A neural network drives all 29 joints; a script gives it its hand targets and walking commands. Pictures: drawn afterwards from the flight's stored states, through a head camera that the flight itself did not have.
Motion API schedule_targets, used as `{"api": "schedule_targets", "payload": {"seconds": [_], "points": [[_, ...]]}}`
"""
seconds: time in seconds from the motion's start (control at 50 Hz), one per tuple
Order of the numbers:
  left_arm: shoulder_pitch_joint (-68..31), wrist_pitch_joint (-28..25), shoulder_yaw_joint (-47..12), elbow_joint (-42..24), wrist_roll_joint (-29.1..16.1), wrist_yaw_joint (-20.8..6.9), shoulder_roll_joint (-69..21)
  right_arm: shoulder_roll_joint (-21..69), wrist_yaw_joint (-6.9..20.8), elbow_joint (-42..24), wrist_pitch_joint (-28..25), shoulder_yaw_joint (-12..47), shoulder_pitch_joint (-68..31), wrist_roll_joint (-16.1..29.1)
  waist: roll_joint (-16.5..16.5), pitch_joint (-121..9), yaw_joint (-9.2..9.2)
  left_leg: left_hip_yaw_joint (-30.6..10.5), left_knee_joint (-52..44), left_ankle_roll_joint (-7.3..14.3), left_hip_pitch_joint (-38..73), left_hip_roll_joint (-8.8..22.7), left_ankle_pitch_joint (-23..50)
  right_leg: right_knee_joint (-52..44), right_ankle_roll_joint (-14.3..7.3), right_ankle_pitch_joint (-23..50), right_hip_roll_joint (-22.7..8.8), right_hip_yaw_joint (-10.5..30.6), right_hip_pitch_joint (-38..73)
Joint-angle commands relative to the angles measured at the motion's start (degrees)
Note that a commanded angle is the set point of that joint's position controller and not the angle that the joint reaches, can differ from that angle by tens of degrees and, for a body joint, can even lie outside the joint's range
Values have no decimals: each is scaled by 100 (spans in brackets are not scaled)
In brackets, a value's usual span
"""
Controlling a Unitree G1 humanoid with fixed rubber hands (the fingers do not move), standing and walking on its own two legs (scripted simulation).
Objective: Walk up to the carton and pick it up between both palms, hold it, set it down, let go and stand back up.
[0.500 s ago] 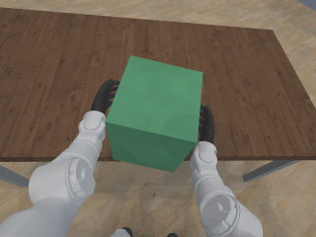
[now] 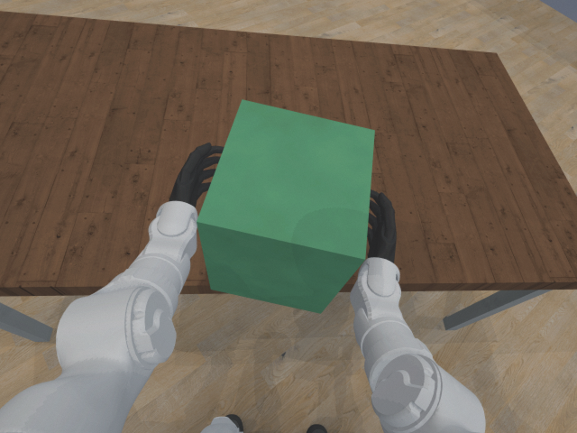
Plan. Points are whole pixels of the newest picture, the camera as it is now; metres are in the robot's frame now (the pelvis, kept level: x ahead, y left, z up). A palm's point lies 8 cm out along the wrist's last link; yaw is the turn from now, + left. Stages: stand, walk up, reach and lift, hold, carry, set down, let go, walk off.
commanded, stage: reach and lift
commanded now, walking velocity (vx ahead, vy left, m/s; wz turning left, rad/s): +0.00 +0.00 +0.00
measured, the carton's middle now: (285, 217) +0.44 +0.01 -0.04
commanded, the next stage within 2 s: none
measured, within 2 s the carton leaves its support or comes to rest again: leaves its support in 0.14 s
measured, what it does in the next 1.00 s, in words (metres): stands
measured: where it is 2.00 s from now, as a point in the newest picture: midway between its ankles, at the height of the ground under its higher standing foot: outside the picture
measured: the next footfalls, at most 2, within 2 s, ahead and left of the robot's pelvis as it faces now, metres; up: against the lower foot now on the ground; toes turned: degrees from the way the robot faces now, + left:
none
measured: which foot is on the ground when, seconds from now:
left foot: down 0.00-1.00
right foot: down 0.00-1.00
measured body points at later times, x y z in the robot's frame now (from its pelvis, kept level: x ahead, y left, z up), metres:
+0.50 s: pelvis +0.00 -0.02 +0.01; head +0.08 +0.01 +0.45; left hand +0.43 +0.15 +0.03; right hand +0.38 -0.14 +0.00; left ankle +0.03 +0.08 -0.72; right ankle +0.00 -0.16 -0.72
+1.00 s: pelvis +0.00 -0.02 +0.02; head +0.01 +0.01 +0.47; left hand +0.43 +0.14 +0.10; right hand +0.39 -0.15 +0.08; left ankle +0.03 +0.08 -0.72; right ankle +0.00 -0.16 -0.72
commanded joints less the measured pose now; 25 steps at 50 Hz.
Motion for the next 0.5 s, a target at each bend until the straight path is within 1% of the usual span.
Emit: {"api": "schedule_targets", "payload": {"seconds": [0.0, 0.02, 0.06, 0.08, 0.1, 0.12, 0.14, 0.16, 0.18, 0.2, 0.22, 0.28, 0.38, 0.48], "points": [[-2778, -527, -1081, 108, 384, -779, -3515, 2996, 927, 506, -543, 2305, -3421, -621, 904, -3867, 60, 319, -44, -839, 2882, -3, 3038, -40, -474, 1249, 306, -313, 1002], [-2723, -563, -1116, 163, 313, -783, -3502, 3005, 932, 430, -582, 2428, -3477, -551, 839, -3884, 117, 329, -55, -802, 2794, -17, 2991, -21, -462, 1336, 292, -284, 1102], [-2837, -639, -1187, 239, 221, -807, -3484, 3023, 932, 497, -603, 2516, -3509, -512, 790, -3868, 115, 357, -135, -764, 2648, -39, 2761, -8, -442, 1345, 269, -251, 1234], [-2865, -675, -1226, 266, 177, -810, -3481, 3022, 938, 574, -599, 2539, -3477, -486, 746, -3779, 84, 340, -191, -756, 2581, -37, 2629, -11, -436, 1292, 259, -250, 1264], [-2885, -697, -1306, 248, 134, -802, -3533, 3003, 934, 584, -609, 2547, -3470, -462, 775, -3769, 72, 333, -232, -782, 2661, -20, 2581, -34, -449, 1213, 268, -271, 1242], [-2887, -704, -1357, 293, 88, -785, -3570, 2926, 942, 500, -642, 2592, -3611, -441, 810, -3852, 134, 343, -243, -789, 2703, -15, 2554, -62, -473, 1107, 290, -290, 1147], [-2906, -708, -1406, 366, 24, -795, -3537, 2943, 918, 569, -617, 2628, -3583, -413, 722, -3758, 80, 355, -250, -757, 2695, -21, 2483, -89, -465, 1087, 286, -262, 1145], [-2873, -699, -1448, 413, -31, -800, -3574, 2898, 914, 485, -636, 2679, -3673, -381, 707, -3825, 109, 368, -258, -743, 2654, -29, 2395, -85, -469, 1047, 285, -257, 1114], [-3023, -706, -1450, 454, -105, -825, -3500, 2917, 896, 490, -612, 2671, -3727, -389, 609, -3777, 99, 403, -301, -680, 2477, -60, 2056, -101, -455, 884, 248, -217, 1116], [-2739, -681, -1387, 601, -89, -869, -3390, 3104, 847, 422, -555, 2837, -3429, -384, 450, -3838, 189, 476, -286, -581, 2656, -66, 2160, -49, -400, 1284, 212, -116, 1551], [-2719, -687, -1427, 555, -144, -898, -3416, 3082, 820, 361, -533, 2888, -3459, -343, 438, -3847, 139, 480, -309, -579, 2520, -83, 2209, -6, -358, 1485, 199, -104, 1696], [-2629, -720, -1556, 525, -274, -929, -3504, 3115, 784, 349, -534, 3104, -3449, -214, 443, -3866, 178, 516, -364, -577, 2327, -147, 2190, 36, -320, 1773, 181, -42, 1942], [-2651, -800, -1800, 331, -517, -915, -3613, 3107, 801, 197, -577, 3437, -3529, 26, 532, -3931, 224, 467, -309, -656, 2598, -131, 2556, 26, -298, 1964, 223, -37, 1871], [-2682, -830, -2078, 121, -760, -865, -3745, 3168, 808, 52, -486, 3838, -3565, 307, 493, -3878, 195, 413, -386, -619, 2695, -167, 2454, -10, -266, 1904, 232, 12, 1963]]}}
